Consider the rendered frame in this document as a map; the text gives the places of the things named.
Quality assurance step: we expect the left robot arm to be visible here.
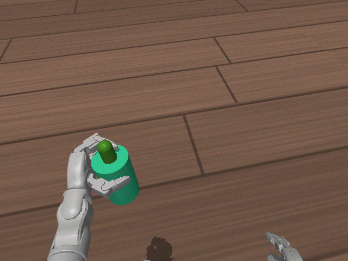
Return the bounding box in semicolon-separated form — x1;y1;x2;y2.
47;188;94;261

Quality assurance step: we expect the right robot hand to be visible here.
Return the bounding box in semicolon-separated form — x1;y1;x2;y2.
266;232;303;261

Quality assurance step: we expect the bottle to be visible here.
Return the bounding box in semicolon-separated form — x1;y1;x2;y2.
91;140;139;205

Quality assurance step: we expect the left robot hand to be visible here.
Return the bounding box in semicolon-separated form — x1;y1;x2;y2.
67;133;131;199

